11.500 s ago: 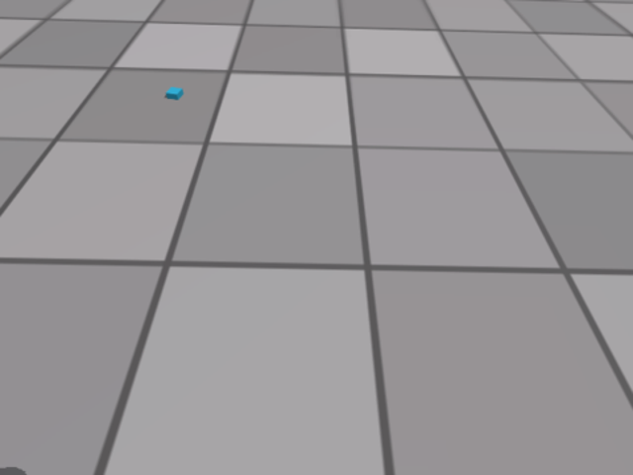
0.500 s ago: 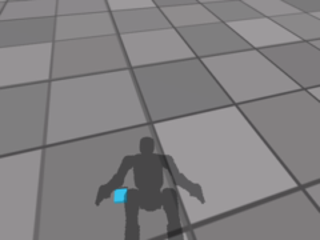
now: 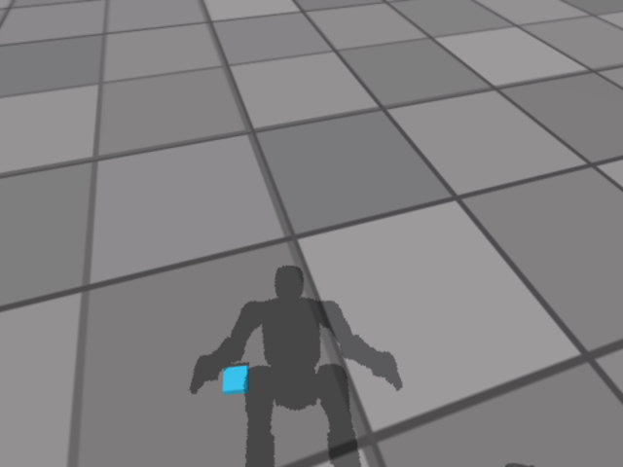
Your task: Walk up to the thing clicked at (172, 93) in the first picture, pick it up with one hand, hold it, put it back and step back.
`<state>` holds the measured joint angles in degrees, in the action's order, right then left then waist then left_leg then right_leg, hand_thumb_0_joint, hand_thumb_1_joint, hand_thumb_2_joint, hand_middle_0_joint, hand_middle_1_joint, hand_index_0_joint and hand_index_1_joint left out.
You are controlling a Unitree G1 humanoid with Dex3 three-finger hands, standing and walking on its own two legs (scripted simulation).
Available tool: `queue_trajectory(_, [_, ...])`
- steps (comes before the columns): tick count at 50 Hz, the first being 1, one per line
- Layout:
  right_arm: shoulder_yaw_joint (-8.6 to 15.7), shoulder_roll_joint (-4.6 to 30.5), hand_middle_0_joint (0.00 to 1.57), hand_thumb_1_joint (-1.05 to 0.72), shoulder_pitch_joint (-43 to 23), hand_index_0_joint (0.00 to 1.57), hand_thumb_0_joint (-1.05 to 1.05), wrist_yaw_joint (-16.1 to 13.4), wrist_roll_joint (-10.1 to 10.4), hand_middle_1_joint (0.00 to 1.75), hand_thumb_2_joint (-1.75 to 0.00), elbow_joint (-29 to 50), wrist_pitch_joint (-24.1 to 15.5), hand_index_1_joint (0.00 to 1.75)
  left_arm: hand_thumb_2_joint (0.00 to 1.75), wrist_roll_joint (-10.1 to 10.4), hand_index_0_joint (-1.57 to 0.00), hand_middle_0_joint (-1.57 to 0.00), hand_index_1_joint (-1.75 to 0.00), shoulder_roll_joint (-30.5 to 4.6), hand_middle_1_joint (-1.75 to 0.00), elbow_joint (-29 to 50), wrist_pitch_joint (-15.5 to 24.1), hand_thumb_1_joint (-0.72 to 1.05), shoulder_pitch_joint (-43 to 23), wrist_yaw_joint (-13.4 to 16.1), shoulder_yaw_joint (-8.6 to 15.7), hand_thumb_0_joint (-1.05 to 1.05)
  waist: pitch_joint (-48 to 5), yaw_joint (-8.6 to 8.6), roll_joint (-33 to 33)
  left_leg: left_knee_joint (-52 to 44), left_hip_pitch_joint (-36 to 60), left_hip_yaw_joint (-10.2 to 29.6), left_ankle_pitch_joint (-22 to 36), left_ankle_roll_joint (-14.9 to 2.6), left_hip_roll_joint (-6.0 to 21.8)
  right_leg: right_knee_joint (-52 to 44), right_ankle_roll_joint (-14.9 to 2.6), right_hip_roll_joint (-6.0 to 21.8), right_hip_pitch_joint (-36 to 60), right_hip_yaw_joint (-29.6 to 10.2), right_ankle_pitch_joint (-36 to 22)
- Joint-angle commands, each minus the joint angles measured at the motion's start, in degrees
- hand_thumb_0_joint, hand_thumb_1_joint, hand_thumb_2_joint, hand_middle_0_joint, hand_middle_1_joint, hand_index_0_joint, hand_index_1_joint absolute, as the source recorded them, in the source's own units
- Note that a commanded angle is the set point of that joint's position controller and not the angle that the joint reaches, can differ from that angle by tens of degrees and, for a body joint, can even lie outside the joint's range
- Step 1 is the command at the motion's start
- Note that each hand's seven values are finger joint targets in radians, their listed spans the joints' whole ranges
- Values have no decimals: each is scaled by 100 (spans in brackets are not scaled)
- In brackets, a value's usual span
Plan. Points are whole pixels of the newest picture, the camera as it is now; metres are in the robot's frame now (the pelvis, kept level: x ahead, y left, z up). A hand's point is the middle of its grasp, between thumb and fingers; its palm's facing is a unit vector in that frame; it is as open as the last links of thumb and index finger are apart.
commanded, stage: walk up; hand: left
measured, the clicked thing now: (236, 380) +0.48 +0.23 -0.76
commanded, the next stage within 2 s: stand in 0.44 s
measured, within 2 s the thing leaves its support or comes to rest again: neither
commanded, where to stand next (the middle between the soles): +0.05 +0.02 m, yaw +2 degrees
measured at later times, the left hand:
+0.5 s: hand out of the picture +0.06 +0.26 -0.15, palm faces -0.03 -0.93 -0.37, open 7.4 cm
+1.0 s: hand out of the picture +0.03 +0.25 -0.15, palm faces -0.04 -0.94 -0.35, open 7.4 cm
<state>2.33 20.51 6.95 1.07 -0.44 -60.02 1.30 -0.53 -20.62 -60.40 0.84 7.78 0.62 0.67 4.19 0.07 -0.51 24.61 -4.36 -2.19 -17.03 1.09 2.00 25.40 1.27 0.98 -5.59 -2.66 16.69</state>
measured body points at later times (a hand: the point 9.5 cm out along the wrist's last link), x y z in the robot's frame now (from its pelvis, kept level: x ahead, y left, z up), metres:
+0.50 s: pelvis -0.02 +0.00 +0.00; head -0.01 -0.01 +0.45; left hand +0.06 +0.30 -0.12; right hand +0.05 -0.31 -0.13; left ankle -0.04 +0.13 -0.74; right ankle -0.03 -0.14 -0.74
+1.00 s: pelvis -0.04 -0.01 +0.01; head -0.04 -0.01 +0.46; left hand +0.03 +0.29 -0.12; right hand +0.02 -0.31 -0.13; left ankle -0.04 +0.13 -0.74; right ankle -0.03 -0.14 -0.74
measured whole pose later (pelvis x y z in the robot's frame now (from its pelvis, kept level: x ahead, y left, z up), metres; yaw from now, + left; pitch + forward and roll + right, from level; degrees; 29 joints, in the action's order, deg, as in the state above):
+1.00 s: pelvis -0.04 -0.01 +0.01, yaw +0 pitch -3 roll +0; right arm 1.1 20.0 7.1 0.9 -0.6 -64.6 -0.1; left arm -0.7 -20.3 -63.4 0.4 7.1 -0.3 -0.2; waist 3.6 0.5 -0.1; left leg 18.2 -5.3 -2.2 -9.6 1.8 2.6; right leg 19.2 0.9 0.3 -6.7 -2.6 9.3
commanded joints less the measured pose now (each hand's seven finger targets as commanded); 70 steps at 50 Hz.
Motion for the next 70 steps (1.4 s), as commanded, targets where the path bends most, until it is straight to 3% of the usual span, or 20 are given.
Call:
queue_trajectory(1, [260,1179,20,-90,-217,20,0,-74,-14,30,-90,420,-160,30,90,-8,-20,-20,-30,-1299,-30,373,138,90,-191,72,288,0,-524,-7,50,-323,203,274,1775,-376,424,-244,-408,449,-25,-300,-2220])
queue_trajectory(5, [275,1192,20,-90,-156,20,0,-78,-8,30,-90,423,-161,30,90,-7,-20,-20,-30,-1293,-30,357,142,90,-137,71,294,0,-539,4,76,-243,190,229,1798,-399,419,-231,-408,434,11,-289,-2274])
queue_trajectory(15, [293,1200,20,-90,-164,20,0,-71,-10,30,-90,393,-167,30,90,-12,-20,-20,-30,-1247,-30,339,120,90,-118,39,281,0,-224,-21,-97,-569,17,393,961,-487,526,-217,-374,283,-315,-219,-1451])
queue_trajectory(19, [291,1178,20,-90,-189,20,0,-58,-22,30,-90,413,-164,30,90,-15,-20,-20,-30,-1303,-30,307,137,90,-87,30,277,0,-139,-20,-16,-517,-72,353,677,-406,414,-420,-415,386,-369,-457,-1330])
queue_trajectory(21, [287,1169,20,-90,-149,20,0,-53,-20,30,-90,401,-165,30,90,-16,-20,-20,-30,-1324,-30,314,146,90,-90,34,285,0,-209,-10,39,-465,-26,312,702,-392,381,-469,-425,412,-359,-496,-1342])
queue_trajectory(22, [218,1066,20,-90,-268,20,0,-97,-4,30,-90,346,-191,30,90,14,-20,-20,-30,-1216,-30,278,111,90,-331,31,213,0,-121,97,187,-675,11,420,1403,-288,536,-611,-326,539,-419,-488,-1896])
queue_trajectory(24, [210,1145,20,-90,-217,20,0,-115,12,30,-90,285,-222,30,90,27,-20,-20,-30,-1192,-30,277,90,90,-273,26,202,0,-359,64,85,-664,247,419,1853,-230,572,-568,-265,512,-264,-402,-2195])
queue_trajectory(29, [158,1152,20,-90,-224,20,0,-151,16,30,-90,147,-247,30,90,21,-20,-20,-30,-1200,-30,184,74,90,-233,25,192,0,-643,44,19,-749,386,356,1917,-213,595,-655,-242,538,-12,-364,-2245])
queue_trajectory(38, [108,1120,20,-90,-238,20,0,-136,-16,30,-90,-10,-270,30,90,-2,-20,-20,-30,-1223,-30,80,69,90,-321,5,166,0,-479,55,12,-938,204,403,1346,-167,594,-868,-234,558,-136,-388,-1652])
queue_trajectory(41, [108,1134,20,-90,-249,20,0,-132,-25,30,-90,-70,-254,30,90,4,-20,-20,-30,-1199,-30,61,57,90,-354,-6,157,0,-200,46,29,-1051,9,419,755,-165,574,-1007,-228,536,-342,-432,-1087])
queue_trajectory(45, [121,1143,20,-90,-256,20,0,-103,-33,30,-90,-89,-261,30,90,-22,-20,-20,-30,-1212,-30,33,67,90,-278,-23,164,0,-168,17,27,-1091,-47,440,411,-165,546,-1106,-223,497,-464,-435,-656])
queue_trajectory(54, [139,1126,20,-90,-164,20,0,-78,-36,30,-90,-117,-254,30,90,-37,-20,-20,-30,-1267,-30,30,93,90,-265,-21,170,0,-274,49,141,-980,-10,461,437,-189,552,-1159,-242,542,-535,-516,-474])
queue_trajectory(66, [94,1170,20,-90,-111,20,0,-112,-10,30,-90,-152,-267,30,90,-9,-20,-20,-30,-1220,-30,10,96,90,-170,-11,121,0,-574,43,-9,-843,91,448,1183,-214,621,-892,-258,588,-232,-437,-1547])
queue_trajectory(70, [84,1192,20,-90,-116,20,0,-120,-1,30,-90,-154,-273,30,90,3,-20,-20,-30,-1195,-30,-2,86,90,-157,-6,105,0,-564,31,-37,-849,79,451,1307,-212,630,-849,-244,580,-188,-399,-1634])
